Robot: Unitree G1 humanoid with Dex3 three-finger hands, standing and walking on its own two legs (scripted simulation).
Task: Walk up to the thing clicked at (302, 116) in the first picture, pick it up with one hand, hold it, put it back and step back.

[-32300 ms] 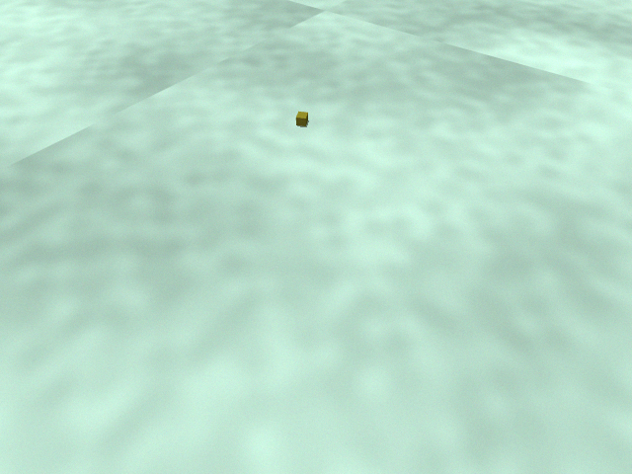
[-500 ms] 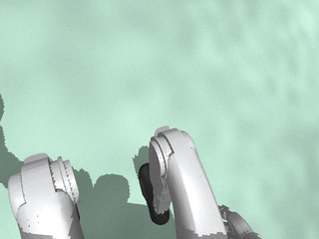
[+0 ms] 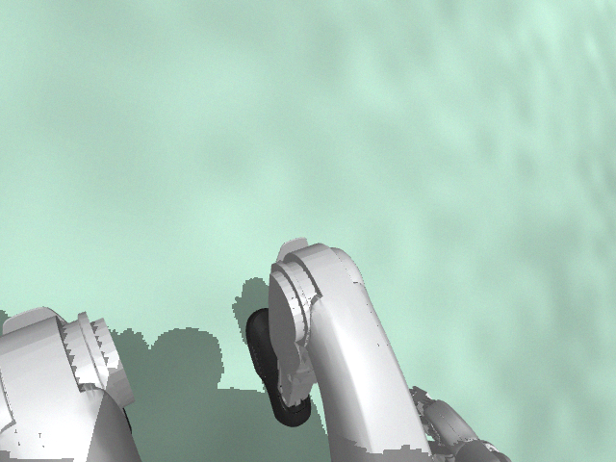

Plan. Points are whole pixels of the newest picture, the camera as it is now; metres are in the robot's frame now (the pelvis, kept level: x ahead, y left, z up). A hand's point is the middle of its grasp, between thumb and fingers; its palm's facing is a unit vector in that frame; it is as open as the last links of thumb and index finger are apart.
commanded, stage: rest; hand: left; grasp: from above
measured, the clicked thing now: out of the picture +0.46 +0.36 -0.27
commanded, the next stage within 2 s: open in 0.30 s
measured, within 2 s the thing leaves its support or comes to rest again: neither
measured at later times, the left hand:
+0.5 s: hand out of the picture +0.44 +0.36 -0.23, palm faces -0.49 -0.10 -0.87, open 9.9 cm
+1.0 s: hand out of the picture +0.45 +0.36 -0.23, palm faces -0.48 -0.09 -0.87, open 13.4 cm
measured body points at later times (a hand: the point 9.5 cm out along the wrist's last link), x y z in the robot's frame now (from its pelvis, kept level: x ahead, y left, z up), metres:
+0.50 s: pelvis +0.00 +0.00 +0.00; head +0.27 +0.15 +0.33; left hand +0.46 +0.36 -0.18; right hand +0.08 -0.26 -0.05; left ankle +0.06 +0.13 -0.27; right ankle +0.11 -0.13 -0.27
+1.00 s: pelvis +0.00 +0.00 +0.00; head +0.26 +0.15 +0.33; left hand +0.47 +0.36 -0.18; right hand +0.07 -0.25 -0.05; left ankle +0.06 +0.13 -0.27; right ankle +0.11 -0.13 -0.27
